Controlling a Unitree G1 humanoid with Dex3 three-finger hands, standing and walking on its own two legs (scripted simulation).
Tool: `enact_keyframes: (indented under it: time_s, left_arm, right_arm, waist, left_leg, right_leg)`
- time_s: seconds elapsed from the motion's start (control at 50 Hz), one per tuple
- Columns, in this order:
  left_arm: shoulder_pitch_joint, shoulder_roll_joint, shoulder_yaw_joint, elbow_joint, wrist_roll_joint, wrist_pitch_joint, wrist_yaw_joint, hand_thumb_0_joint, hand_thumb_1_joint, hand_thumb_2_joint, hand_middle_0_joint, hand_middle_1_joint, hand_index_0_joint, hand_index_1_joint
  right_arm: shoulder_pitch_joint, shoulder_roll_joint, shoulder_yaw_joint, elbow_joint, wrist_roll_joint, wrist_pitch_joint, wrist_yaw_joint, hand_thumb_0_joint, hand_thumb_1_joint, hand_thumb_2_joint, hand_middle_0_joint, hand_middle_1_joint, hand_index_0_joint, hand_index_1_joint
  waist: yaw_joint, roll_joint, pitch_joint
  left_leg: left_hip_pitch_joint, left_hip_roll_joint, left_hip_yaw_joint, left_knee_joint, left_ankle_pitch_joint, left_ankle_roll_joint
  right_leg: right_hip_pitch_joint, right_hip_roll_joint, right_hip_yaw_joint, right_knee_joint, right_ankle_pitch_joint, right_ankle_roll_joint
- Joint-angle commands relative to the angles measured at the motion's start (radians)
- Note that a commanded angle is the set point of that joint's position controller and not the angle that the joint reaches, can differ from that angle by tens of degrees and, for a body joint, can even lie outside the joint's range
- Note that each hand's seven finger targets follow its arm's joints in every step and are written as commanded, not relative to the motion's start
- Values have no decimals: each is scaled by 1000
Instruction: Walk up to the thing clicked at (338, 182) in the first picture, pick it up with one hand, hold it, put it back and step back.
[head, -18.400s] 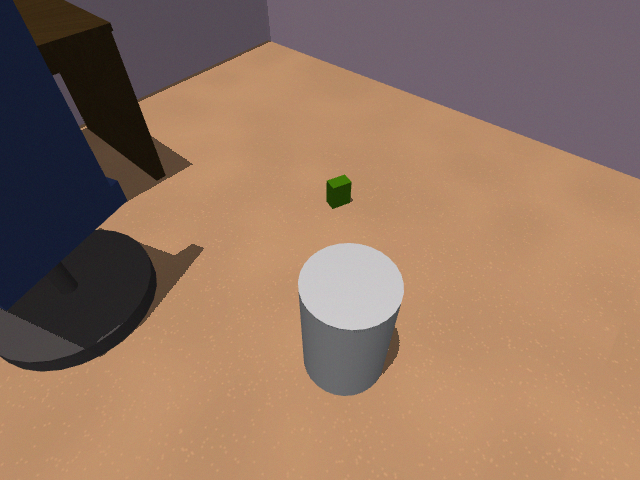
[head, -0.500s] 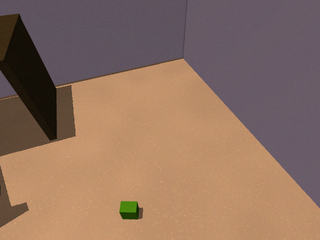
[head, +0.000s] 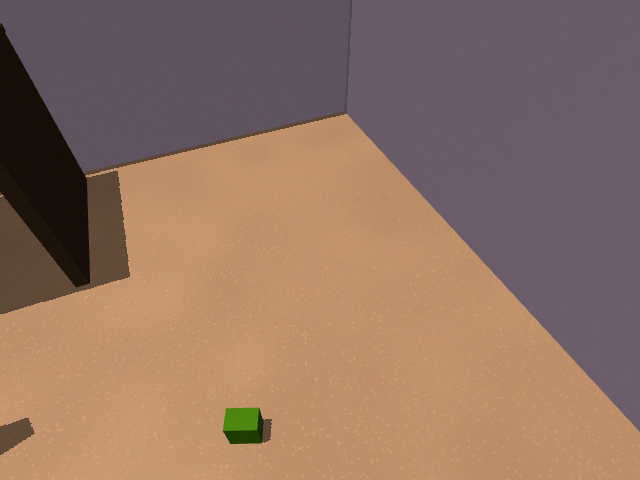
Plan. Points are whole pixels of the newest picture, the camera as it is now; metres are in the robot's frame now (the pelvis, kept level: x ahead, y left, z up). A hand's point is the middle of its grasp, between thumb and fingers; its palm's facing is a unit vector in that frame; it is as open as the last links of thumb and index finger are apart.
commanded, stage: walk up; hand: left
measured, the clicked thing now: (244, 426) +0.42 +0.23 -0.72
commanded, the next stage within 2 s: stand in 0.66 s
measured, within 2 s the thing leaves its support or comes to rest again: neither
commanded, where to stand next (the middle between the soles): +0.05 -0.01 m, yaw +1 degrees
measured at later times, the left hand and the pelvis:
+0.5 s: hand out of the picture +0.09 +0.25 -0.15, palm faces -0.03 -0.94 -0.33, open 7.4 cm; pelvis +0.01 +0.00 +0.00, yaw -1 degrees
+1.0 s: hand out of the picture +0.08 +0.26 -0.15, palm faces -0.04 -0.94 -0.35, open 7.4 cm; pelvis -0.01 +0.00 +0.01, yaw -1 degrees
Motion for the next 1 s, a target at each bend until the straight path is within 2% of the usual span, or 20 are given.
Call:
enact_keyframes:
  time_s: [0.0,0.14,0.22,0.36,0.48,0.62,0.64,0.68,0.78,0.82,0.94,0.98]
  left_arm:
    - [-45,218,39,-60,1,-21,16,0,900,900,-200,-300,-200,-300]
    - [-55,220,41,-63,3,-22,17,0,900,900,-200,-300,-200,-300]
    - [-38,216,40,-61,2,-20,16,0,900,900,-200,-300,-200,-300]
    - [-41,217,39,-67,4,-22,18,0,900,900,-200,-300,-200,-300]
    - [-31,213,37,-66,2,-21,19,0,900,900,-200,-300,-200,-300]
    - [-26,211,36,-64,5,-19,19,0,900,900,-200,-300,-200,-300]
    - [-47,219,32,-63,-1,-25,24,0,900,900,-200,-300,-200,-300]
    - [-31,216,31,-56,-3,-29,27,0,900,900,-200,-300,-200,-300]
    - [-26,214,27,-44,-1,-32,29,0,900,900,-200,-300,-200,-300]
    - [-32,220,29,-44,-1,-32,29,0,900,900,-200,-300,-200,-300]
    - [-34,221,25,-37,2,-31,27,0,900,900,-200,-300,-200,-300]
    - [-35,223,27,-38,3,-31,27,0,900,900,-200,-300,-200,-300]
  right_arm:
    - [-50,-216,-39,-66,1,-20,-13,0,-900,-900,200,300,200,300]
    - [-44,-216,-41,-68,0,-18,-12,0,-900,-900,200,300,200,300]
    - [-54,-211,-39,-72,1,-20,-11,0,-900,-900,200,300,200,300]
    - [-48,-208,-42,-71,1,-16,-11,0,-900,-900,200,300,200,300]
    - [-51,-208,-42,-70,1,-18,-12,0,-900,-900,200,300,200,300]
    - [-58,-208,-44,-73,0,-15,-11,0,-900,-900,200,300,200,300]
    - [-92,-196,-35,-73,5,-10,-12,0,-900,-900,200,300,200,300]
    - [-87,-200,-35,-72,10,-5,-11,0,-900,-900,200,300,200,300]
    - [-86,-200,-31,-57,9,0,-7,0,-900,-900,200,300,200,300]
    - [-81,-198,-29,-53,8,1,-6,0,-900,-900,200,300,200,300]
    - [-89,-196,-28,-45,4,1,-3,0,-900,-900,200,300,200,300]
    - [-81,-197,-29,-42,1,1,-2,0,-900,-900,200,300,200,300]
  waist:
    - [13,-1,-89]
    - [8,-13,-83]
    - [16,-14,-88]
    - [8,-15,-90]
    - [15,6,-100]
    - [14,5,-63]
    - [16,19,-43]
    - [14,9,-73]
    - [12,-1,-107]
    - [9,-7,-104]
    - [11,-19,-83]
    - [9,0,-74]
  left_leg:
    - [49,76,-74,-56,167,57]
    - [52,73,-66,-58,165,55]
    - [76,78,-67,-63,179,56]
    - [80,73,-59,-63,163,55]
    - [105,87,-61,-75,226,56]
    - [91,84,-57,-88,147,57]
    - [67,102,-71,-100,256,42]
    - [93,101,-71,-94,280,35]
    - [122,98,-69,-104,236,35]
    - [111,95,-69,-118,184,32]
    - [103,100,-84,-134,150,34]
    - [88,98,-83,-139,96,36]
  right_leg:
    - [-22,-102,84,-73,216,-40]
    - [-24,-99,89,-72,225,-39]
    - [-36,-95,88,-70,228,-37]
    - [-34,-96,96,-78,230,-39]
    - [-21,-97,89,-70,283,-35]
    - [-52,-86,92,-83,219,-34]
    - [-37,-118,99,-103,306,-28]
    - [-19,-118,95,-104,338,-19]
    - [-4,-121,91,-130,304,-17]
    - [-5,-119,92,-139,260,-18]
    - [-36,-118,90,-156,200,-15]
    - [-44,-120,97,-165,156,-15]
